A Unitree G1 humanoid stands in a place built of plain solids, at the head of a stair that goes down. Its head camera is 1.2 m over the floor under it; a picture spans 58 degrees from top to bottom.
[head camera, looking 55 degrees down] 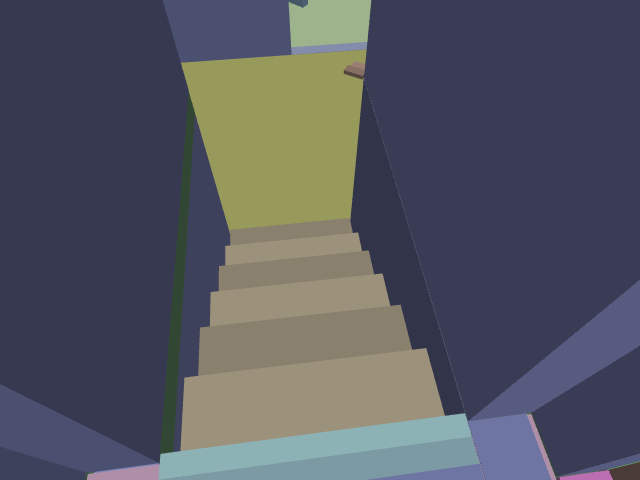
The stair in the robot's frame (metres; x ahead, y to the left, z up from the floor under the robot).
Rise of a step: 0.18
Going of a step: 0.25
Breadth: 0.79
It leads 7 degrees to the left of straight ahead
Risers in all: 7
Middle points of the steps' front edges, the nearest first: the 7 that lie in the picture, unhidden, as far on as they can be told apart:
0.23 0.01 0.00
0.48 0.04 -0.18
0.73 0.07 -0.35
0.98 0.10 -0.53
1.23 0.13 -0.71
1.47 0.16 -0.89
1.72 0.19 -1.07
